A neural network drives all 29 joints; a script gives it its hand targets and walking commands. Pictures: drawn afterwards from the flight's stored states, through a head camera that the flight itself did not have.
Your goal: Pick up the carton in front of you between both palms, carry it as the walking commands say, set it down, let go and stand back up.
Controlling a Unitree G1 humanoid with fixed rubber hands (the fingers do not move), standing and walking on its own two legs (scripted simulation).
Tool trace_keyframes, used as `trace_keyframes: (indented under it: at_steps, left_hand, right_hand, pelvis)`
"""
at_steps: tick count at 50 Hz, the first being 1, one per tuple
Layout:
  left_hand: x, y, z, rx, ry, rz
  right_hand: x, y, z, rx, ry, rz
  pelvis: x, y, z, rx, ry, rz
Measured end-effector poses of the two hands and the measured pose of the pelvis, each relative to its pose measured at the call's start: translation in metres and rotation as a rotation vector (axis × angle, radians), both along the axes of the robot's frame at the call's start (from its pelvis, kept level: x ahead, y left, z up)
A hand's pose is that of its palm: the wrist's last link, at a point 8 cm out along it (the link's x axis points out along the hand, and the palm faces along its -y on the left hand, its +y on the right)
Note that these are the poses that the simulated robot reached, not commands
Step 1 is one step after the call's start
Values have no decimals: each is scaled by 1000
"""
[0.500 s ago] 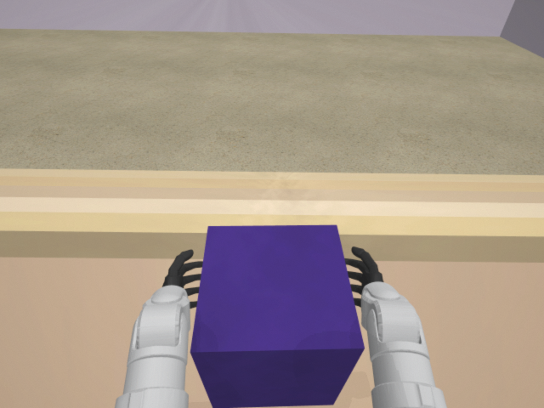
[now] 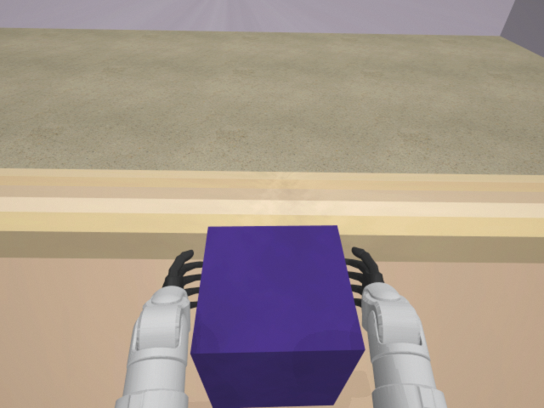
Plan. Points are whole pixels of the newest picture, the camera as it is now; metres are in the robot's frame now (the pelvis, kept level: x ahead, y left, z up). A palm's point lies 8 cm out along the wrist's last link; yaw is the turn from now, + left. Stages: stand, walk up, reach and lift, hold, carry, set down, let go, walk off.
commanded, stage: hold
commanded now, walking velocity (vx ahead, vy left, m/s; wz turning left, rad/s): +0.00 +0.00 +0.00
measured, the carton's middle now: (273, 319) +0.29 +0.00 -0.03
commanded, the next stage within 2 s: carry in 0.38 s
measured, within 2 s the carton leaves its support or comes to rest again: neither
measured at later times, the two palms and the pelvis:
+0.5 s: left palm (175, 292) +0.29 +0.15 +0.05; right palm (372, 289) +0.29 -0.15 +0.05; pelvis +0.01 +0.00 +0.00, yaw +0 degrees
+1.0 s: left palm (202, 208) +0.46 +0.13 +0.07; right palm (361, 207) +0.46 -0.17 +0.07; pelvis +0.20 -0.02 -0.01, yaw +2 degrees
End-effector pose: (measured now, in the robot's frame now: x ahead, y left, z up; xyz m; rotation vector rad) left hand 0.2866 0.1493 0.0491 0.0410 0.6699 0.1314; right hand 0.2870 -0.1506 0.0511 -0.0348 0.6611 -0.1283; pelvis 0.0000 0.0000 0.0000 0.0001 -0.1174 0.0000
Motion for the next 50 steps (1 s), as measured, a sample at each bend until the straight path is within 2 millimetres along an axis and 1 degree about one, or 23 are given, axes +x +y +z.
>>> trace_keyframes:
  at_steps: [19, 23, 27, 30, 33, 38, 41, 43, 45, 47, 50]
  left_hand:
    - [-2, 0, -1, 2, 1, 0]
    - [2, 0, 1, -1, -13, 5]
    - [12, -3, 7, -13, -49, 17]
    - [23, -8, 13, -24, -62, 25]
    - [37, -11, 17, -33, -45, 39]
    - [65, 0, 20, -42, -15, 68]
    - [89, 2, 22, -52, 8, 66]
    - [106, -4, 22, -63, 29, 63]
    - [126, -13, 23, -58, 30, 47]
    - [148, -20, 23, -53, 21, 37]
    - [176, -20, 24, -61, 40, 58]
  right_hand:
    - [-2, 0, -1, 0, 1, 2]
    - [2, 0, 0, 7, -13, -3]
    - [12, -3, 6, 22, -49, -10]
    - [23, -8, 10, 38, -61, -19]
    - [39, -11, 14, 42, -45, -13]
    - [76, 0, 20, 66, -13, -12]
    - [94, 2, 18, 73, 9, -26]
    - [106, -5, 16, 74, 31, -40]
    - [121, -13, 15, 82, 31, -59]
    - [141, -20, 15, 89, 21, -69]
    - [177, -21, 21, 87, 42, -54]
  pelvis:
    - [-1, 0, -1, 0, 9, 0]
    - [3, 0, -3, 1, 69, -4]
    - [12, -4, -8, 2, 117, -9]
    - [27, -9, -13, -1, 142, -4]
    - [45, -11, -14, -4, 167, 26]
    - [83, -5, -16, 26, 196, 10]
    - [109, -4, -14, 14, 214, -20]
    - [128, -7, -12, -2, 221, -24]
    - [147, -11, -14, -14, 214, -17]
    - [169, -17, -18, -24, 206, 18]
    - [199, -22, -13, -7, 213, 42]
